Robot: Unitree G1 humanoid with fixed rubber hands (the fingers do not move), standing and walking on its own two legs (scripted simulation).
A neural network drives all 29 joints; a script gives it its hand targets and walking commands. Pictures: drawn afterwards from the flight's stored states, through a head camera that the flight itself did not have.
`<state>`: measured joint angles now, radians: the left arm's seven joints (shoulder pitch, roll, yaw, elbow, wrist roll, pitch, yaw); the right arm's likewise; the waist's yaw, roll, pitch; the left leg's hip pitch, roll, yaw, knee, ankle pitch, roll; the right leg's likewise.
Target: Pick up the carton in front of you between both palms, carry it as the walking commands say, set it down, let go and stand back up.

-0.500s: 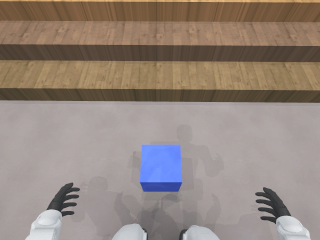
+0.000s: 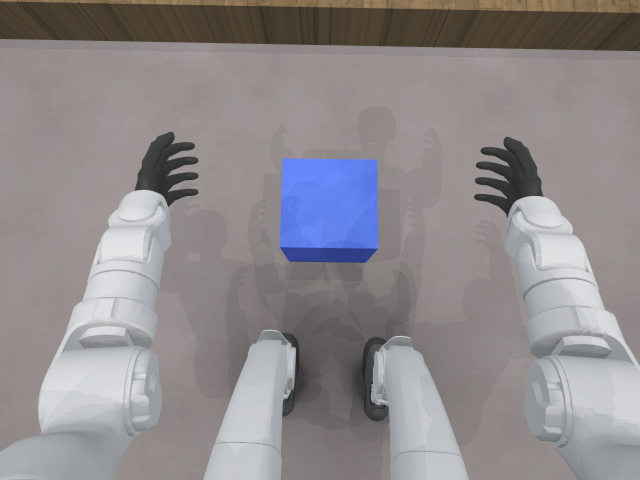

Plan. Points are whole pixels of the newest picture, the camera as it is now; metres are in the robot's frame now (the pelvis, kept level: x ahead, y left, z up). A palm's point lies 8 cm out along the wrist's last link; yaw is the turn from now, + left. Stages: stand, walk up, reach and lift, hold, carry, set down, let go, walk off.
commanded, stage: reach and lift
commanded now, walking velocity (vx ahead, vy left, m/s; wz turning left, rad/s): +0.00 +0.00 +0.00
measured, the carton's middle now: (328, 216) +0.51 +0.02 -0.55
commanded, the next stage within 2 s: none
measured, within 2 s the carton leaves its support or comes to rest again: neither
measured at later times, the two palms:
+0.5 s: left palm (211, 149) +0.52 +0.21 -0.18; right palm (456, 152) +0.53 -0.17 -0.18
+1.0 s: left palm (242, 201) +0.51 +0.21 -0.41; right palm (418, 202) +0.52 -0.17 -0.41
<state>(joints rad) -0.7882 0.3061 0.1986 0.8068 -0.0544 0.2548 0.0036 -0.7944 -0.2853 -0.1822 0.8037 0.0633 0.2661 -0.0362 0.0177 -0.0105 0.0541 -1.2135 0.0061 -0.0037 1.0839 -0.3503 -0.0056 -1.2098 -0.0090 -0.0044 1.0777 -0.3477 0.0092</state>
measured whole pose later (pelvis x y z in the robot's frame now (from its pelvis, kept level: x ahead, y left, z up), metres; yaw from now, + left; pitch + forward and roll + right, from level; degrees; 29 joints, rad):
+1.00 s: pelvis -0.04 +0.00 -0.26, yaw +0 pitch +43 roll +0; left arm -1.41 0.38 0.15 1.09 -0.20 0.11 0.10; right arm -1.42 -0.35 -0.12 1.06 0.19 0.13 -0.14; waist 0.02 -0.01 0.21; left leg -2.24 -0.01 -0.02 2.03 -0.54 -0.02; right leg -2.24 0.02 0.02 2.03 -0.53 0.02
